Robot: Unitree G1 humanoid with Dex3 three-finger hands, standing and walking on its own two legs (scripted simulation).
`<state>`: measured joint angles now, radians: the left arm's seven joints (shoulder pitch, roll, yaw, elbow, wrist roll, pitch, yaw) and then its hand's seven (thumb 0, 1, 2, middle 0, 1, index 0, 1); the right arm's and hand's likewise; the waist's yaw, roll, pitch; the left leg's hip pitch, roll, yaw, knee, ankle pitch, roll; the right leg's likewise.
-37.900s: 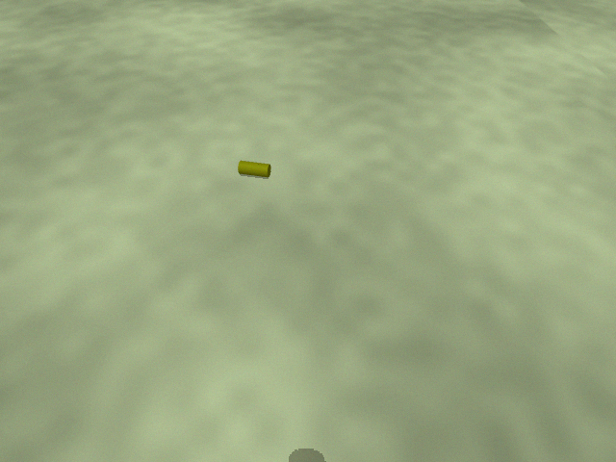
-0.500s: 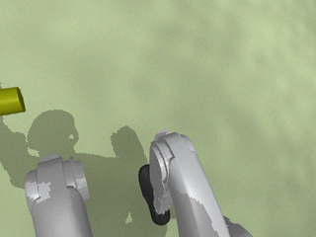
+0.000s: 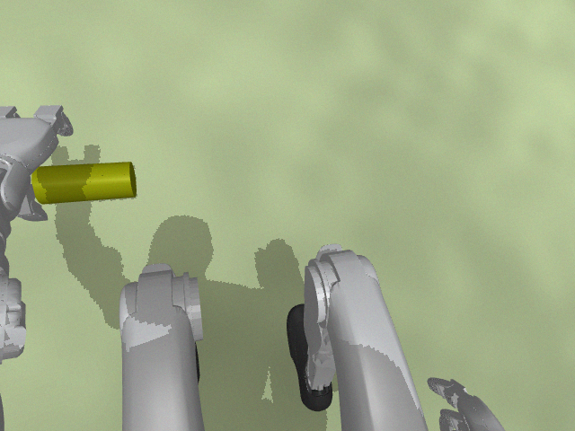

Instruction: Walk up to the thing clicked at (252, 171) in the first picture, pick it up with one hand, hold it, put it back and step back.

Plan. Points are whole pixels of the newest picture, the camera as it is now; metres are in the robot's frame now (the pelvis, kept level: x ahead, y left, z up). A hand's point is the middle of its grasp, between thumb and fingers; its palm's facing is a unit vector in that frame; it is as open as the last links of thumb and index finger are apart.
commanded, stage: withdraw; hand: left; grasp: from above
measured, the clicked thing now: (88, 182) +0.51 +0.30 -0.32
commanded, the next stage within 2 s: home in 0.12 s
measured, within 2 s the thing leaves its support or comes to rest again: neither
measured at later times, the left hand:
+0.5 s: hand (32, 143) +0.50 +0.31 -0.13, palm faces -0.33 -0.16 -0.93, open 12.4 cm
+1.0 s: hand out of the picture +0.30 +0.25 +0.08, palm faces -0.09 -0.84 -0.53, open 7.5 cm
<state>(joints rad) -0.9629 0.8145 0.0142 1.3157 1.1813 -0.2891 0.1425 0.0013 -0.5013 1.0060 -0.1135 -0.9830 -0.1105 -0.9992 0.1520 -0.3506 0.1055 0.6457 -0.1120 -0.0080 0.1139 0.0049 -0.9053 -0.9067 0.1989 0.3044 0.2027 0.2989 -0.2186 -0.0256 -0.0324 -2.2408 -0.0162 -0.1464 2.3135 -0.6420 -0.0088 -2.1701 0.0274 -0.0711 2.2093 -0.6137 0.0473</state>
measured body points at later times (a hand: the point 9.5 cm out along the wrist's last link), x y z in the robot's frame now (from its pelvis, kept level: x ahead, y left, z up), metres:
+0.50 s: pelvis +0.02 +0.01 +0.00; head +0.25 +0.06 +0.38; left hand +0.51 +0.32 -0.08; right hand +0.05 -0.25 -0.12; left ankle +0.09 +0.13 -0.32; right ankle +0.12 -0.13 -0.32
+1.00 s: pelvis +0.02 +0.00 +0.18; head +0.16 +0.05 +0.61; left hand +0.30 +0.30 +0.11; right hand +0.25 -0.23 +0.10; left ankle +0.09 +0.13 -0.32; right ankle +0.12 -0.13 -0.32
